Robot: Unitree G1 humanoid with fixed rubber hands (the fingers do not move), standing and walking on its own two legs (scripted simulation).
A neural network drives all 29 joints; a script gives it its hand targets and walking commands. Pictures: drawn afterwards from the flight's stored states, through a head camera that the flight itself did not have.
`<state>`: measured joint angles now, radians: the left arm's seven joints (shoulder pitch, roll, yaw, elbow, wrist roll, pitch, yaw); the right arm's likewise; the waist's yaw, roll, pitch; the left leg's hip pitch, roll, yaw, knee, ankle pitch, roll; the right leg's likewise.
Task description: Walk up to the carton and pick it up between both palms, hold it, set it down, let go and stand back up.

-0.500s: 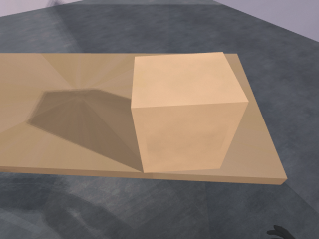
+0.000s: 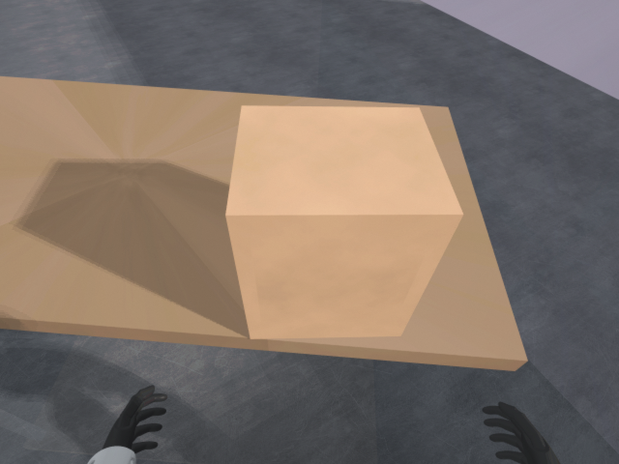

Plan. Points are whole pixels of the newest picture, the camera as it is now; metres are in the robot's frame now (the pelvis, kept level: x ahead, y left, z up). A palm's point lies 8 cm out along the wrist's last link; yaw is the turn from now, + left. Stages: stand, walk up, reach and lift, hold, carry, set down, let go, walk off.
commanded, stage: reach and lift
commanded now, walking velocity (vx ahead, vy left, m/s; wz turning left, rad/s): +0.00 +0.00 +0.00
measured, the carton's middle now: (328, 231) +0.42 -0.01 +0.06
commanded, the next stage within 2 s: none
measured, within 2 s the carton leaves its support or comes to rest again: neither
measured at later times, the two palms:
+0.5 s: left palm out of the picture +0.14 +0.26 -0.04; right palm out of the picture +0.11 -0.23 -0.03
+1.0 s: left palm out of the picture +0.13 +0.24 +0.02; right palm (524, 458) +0.14 -0.20 +0.03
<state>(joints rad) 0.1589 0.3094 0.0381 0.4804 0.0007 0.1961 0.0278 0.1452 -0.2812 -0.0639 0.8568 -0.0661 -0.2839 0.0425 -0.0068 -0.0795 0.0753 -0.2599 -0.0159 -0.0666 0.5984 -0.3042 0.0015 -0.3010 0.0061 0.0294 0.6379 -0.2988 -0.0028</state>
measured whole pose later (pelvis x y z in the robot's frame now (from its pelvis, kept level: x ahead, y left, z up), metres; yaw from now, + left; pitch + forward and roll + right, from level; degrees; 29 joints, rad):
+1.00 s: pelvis -0.06 -0.01 +0.01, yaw +3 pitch -7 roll +1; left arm 0.25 0.25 0.03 0.12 -0.11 0.07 0.07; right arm 0.32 -0.15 0.02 0.16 0.16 0.00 -0.02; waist 0.01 -0.08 0.04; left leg -0.05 -0.06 -0.07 0.42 -0.25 0.00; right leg -0.18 0.00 0.00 0.44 -0.15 -0.02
